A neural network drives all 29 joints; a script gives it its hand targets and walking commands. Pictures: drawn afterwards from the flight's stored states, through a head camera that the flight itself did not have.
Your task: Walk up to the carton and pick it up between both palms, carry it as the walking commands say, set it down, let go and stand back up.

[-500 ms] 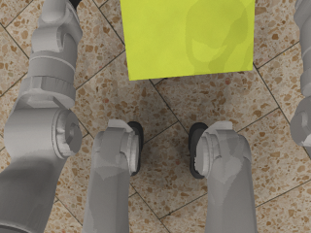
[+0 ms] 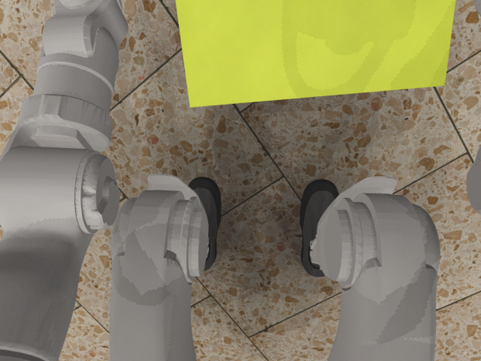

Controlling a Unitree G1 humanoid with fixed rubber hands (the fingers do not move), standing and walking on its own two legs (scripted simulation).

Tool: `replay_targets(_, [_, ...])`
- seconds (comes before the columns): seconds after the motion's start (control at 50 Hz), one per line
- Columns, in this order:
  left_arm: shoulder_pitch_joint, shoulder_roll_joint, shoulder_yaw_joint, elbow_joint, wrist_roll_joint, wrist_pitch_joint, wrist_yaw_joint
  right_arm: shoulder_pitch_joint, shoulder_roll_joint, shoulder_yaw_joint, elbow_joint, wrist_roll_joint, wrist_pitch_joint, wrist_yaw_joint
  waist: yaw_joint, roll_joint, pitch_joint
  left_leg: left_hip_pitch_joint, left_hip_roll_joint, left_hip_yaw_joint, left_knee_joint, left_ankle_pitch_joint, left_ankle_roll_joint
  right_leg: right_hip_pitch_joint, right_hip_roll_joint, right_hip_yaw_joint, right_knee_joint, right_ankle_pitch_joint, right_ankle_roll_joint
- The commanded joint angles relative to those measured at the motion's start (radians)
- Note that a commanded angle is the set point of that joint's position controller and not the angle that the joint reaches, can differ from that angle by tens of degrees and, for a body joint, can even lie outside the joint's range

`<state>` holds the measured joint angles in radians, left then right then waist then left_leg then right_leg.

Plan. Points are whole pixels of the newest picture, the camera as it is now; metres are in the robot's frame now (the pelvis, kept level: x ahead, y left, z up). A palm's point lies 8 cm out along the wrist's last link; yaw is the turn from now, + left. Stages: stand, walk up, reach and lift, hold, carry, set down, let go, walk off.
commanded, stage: reach and lift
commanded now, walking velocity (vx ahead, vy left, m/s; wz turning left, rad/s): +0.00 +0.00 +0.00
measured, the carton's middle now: out of the picture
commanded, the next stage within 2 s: none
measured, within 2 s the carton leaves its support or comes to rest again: leaves its support in 1.46 s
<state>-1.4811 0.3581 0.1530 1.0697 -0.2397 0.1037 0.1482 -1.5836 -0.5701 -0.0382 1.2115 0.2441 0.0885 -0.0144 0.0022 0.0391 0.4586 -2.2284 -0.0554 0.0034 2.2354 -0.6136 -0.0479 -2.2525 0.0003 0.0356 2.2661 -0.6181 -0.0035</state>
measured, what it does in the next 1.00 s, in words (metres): stands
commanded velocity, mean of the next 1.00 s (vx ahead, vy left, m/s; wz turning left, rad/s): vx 0.00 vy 0.00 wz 0.00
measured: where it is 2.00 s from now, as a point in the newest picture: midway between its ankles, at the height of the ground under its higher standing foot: (258, 240)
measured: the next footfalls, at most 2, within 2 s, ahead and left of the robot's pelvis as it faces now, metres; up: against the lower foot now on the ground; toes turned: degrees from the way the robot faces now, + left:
none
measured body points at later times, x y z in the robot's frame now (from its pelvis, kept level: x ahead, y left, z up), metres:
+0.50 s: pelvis -0.01 +0.00 +0.01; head +0.38 -0.03 +0.23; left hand +0.57 +0.14 -0.18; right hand +0.57 -0.23 -0.17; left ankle +0.11 +0.12 -0.33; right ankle +0.10 -0.12 -0.33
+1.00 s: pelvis -0.01 +0.00 +0.01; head +0.38 -0.04 +0.23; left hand +0.56 +0.13 -0.18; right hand +0.58 -0.22 -0.17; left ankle +0.11 +0.12 -0.33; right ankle +0.10 -0.12 -0.33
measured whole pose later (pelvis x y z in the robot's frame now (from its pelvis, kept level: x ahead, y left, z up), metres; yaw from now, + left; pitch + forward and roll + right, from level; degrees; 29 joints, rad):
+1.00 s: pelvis -0.01 +0.00 +0.01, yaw +0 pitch +34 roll +3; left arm -1.53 0.26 0.28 1.08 -0.10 0.13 0.14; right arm -1.68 -0.47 -0.02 1.25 0.14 0.13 -0.01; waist -0.01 0.03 0.49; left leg -2.19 -0.07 -0.01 2.20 -0.60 -0.07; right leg -2.23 0.01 0.04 2.24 -0.60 -0.01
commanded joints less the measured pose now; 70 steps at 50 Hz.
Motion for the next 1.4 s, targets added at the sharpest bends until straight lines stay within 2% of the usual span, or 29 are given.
replay_targets(0.0, [-0.208, 0.134, 0.016, -0.070, 0.006, -0.019, -0.004, -0.251, -0.140, -0.011, -0.078, -0.001, -0.017, 0.002, 0.000, -0.091, -1.286, 0.578, 0.006, 0.048, -0.136, 0.410, 0.009, 0.644, -0.025, -0.010, -0.180, 0.425, 0.013])
replay_targets(0.22, [-0.278, 0.114, 0.004, -0.043, 0.008, -0.024, -0.007, -0.320, -0.097, 0.015, -0.054, -0.005, -0.012, 0.003, 0.014, -0.101, -1.232, 0.542, 0.003, 0.048, -0.151, 0.339, 0.011, 0.639, -0.017, 0.000, -0.198, 0.363, 0.011])
replay_targets(0.4, [-0.311, 0.075, -0.004, -0.037, 0.021, -0.033, 0.005, -0.350, -0.067, 0.023, -0.042, -0.014, -0.021, -0.013, 0.009, -0.093, -1.254, 0.569, -0.014, 0.051, -0.156, 0.356, 0.007, 0.665, -0.005, -0.002, -0.203, 0.382, 0.013])
replay_targets(0.64, [-0.318, 0.004, 0.020, -0.050, 0.066, -0.045, 0.010, -0.377, 0.044, 0.078, -0.057, -0.003, -0.024, -0.005, 0.052, -0.101, -1.233, 0.589, -0.030, 0.059, -0.170, 0.367, 0.012, 0.672, 0.015, -0.003, -0.215, 0.397, 0.020])
replay_targets(0.72, [-0.344, -0.077, 0.000, -0.059, 0.061, -0.047, -0.011, -0.396, 0.115, 0.101, -0.075, -0.008, -0.023, 0.006, 0.040, -0.095, -1.221, 0.587, -0.035, 0.063, -0.172, 0.363, 0.011, 0.681, 0.020, -0.004, -0.224, 0.402, 0.019])
replay_targets(0.82, [-0.427, -0.326, -0.038, -0.081, 0.071, -0.032, -0.077, -0.465, 0.374, 0.142, -0.093, -0.024, -0.007, 0.064, 0.025, -0.096, -1.195, 0.573, -0.043, 0.068, -0.171, 0.355, 0.015, 0.667, 0.033, -0.010, -0.225, 0.403, 0.018])
replay_targets(0.92, [-0.559, -0.739, -0.098, -0.119, 0.104, 0.016, -0.212, -0.483, 0.834, 0.162, -0.105, -0.065, 0.043, 0.193, -0.004, -0.090, -1.100, 0.514, -0.064, 0.075, -0.157, 0.305, 0.027, 0.606, 0.054, -0.023, -0.208, 0.366, 0.002])
replay_targets(1.0, [-0.562, -0.840, -0.095, -0.156, 0.120, 0.050, -0.261, -0.434, 0.942, 0.126, -0.143, -0.087, 0.076, 0.251, -0.014, -0.046, -1.080, 0.505, -0.073, 0.088, -0.148, 0.298, 0.027, 0.559, 0.061, -0.041, -0.200, 0.354, -0.009])
replay_targets(1.1, [-0.537, -0.904, -0.115, -0.193, 0.097, 0.073, -0.286, -0.409, 0.985, 0.128, -0.183, -0.091, 0.101, 0.288, -0.026, -0.041, -1.055, 0.479, -0.077, 0.086, -0.143, 0.292, 0.033, 0.525, 0.060, -0.047, -0.191, 0.343, -0.021])
replay_targets(1.24, [-0.526, -0.917, -0.134, -0.221, 0.064, 0.075, -0.290, -0.386, 1.019, 0.148, -0.227, -0.088, 0.115, 0.300, -0.024, -0.070, -1.067, 0.418, -0.073, 0.086, -0.139, 0.304, 0.040, 0.577, 0.058, -0.035, -0.183, 0.410, -0.030])
replay_targets(1.38, [-0.611, -0.938, -0.207, -0.330, 0.004, 0.064, -0.270, -0.468, 1.035, 0.205, -0.348, -0.043, 0.105, 0.276, -0.017, -0.078, -1.350, 0.485, -0.073, 0.099, -0.138, 0.392, 0.031, 0.737, 0.064, -0.040, -0.168, 0.543, -0.022])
